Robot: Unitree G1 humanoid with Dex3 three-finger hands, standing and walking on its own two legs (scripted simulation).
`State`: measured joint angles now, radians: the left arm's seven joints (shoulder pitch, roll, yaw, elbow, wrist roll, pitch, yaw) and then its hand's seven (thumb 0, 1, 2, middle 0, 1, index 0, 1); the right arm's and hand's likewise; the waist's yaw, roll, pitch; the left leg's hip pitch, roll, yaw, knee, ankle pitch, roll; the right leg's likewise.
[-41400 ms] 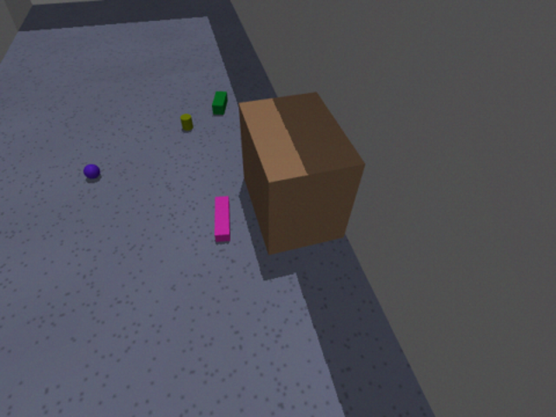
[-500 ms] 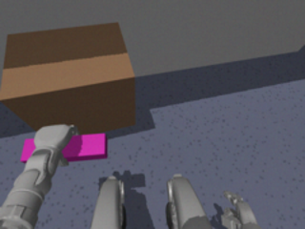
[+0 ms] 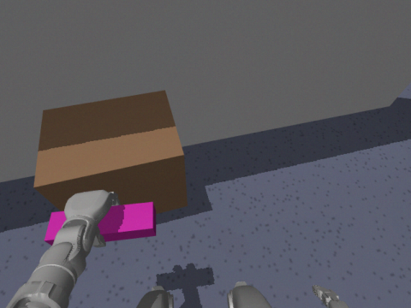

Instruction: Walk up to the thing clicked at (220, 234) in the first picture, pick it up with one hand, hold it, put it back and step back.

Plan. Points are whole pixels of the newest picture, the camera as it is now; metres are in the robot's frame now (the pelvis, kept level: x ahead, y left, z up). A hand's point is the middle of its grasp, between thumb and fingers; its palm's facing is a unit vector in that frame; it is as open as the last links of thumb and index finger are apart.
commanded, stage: lift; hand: left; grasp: from above
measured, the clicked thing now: (104, 224) +0.32 +0.21 -0.11
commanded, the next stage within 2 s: hold in 0.20 s
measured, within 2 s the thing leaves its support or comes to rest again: neither
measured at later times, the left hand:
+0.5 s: hand (91, 208) +0.33 +0.22 -0.03, palm faces -0.45 -0.05 -0.89, open 9.3 cm
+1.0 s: hand (88, 206) +0.32 +0.21 +0.00, palm faces -0.46 -0.04 -0.89, open 9.2 cm
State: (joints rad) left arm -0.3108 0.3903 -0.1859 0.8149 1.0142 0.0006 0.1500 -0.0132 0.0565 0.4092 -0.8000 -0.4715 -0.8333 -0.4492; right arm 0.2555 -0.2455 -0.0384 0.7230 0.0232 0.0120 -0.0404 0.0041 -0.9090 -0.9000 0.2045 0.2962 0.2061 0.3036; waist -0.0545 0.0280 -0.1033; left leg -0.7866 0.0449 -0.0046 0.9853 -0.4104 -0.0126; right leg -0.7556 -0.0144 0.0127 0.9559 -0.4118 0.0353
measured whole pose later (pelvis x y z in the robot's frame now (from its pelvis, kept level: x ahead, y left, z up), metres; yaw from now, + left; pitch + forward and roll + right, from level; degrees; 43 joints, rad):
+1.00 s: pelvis +0.02 +0.00 +0.05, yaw -1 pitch +3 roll +0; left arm -0.26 0.39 -0.22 0.70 1.00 -0.02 0.02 -0.02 0.07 0.40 -0.79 -0.48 -0.82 -0.45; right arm 0.22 -0.25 -0.04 0.68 0.05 0.07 -0.04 0.01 -0.91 -0.90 0.20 0.30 0.21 0.30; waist -0.01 0.04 -0.04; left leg -0.36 0.03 0.03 0.58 -0.27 -0.01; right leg -0.35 -0.03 0.04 0.58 -0.28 0.04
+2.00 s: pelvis +0.01 +0.00 +0.06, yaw -1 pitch +0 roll +0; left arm -0.23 0.41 -0.23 0.62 0.99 -0.02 -0.02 -0.02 0.06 0.41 -0.80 -0.47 -0.83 -0.45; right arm 0.18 -0.24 -0.03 0.68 0.06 0.08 -0.06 0.01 -0.91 -0.90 0.20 0.30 0.21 0.30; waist 0.01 0.04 0.00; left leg -0.27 0.03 0.03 0.49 -0.22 -0.01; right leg -0.27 -0.03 0.04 0.49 -0.23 0.04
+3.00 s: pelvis -0.01 +0.00 -0.08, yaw +0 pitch +25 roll -2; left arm -0.54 0.37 -0.11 1.14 1.19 -0.07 0.41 -0.02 0.07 0.39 -0.80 -0.47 -0.84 -0.42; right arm 0.23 -0.27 -0.10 0.74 -0.04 0.03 -0.02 0.00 -0.90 -0.90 0.20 0.30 0.21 0.30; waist -0.09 0.03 -0.19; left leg -1.27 0.04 -0.03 1.36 -0.53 -0.01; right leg -1.23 -0.01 0.01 1.33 -0.53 0.04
